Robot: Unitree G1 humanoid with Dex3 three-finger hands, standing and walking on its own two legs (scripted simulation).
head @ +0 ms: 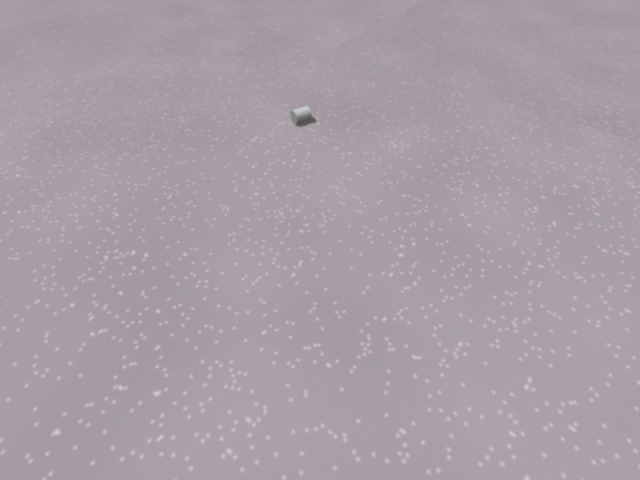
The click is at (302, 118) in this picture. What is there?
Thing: lying can
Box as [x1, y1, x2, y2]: [290, 106, 311, 124]
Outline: 307,106 292,110 290,112 291,119 295,124 310,119 311,114
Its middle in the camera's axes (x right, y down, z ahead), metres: -0.11 -0.77 +2.35
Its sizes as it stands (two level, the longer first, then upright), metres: 0.102 0.084 0.084
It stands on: the floor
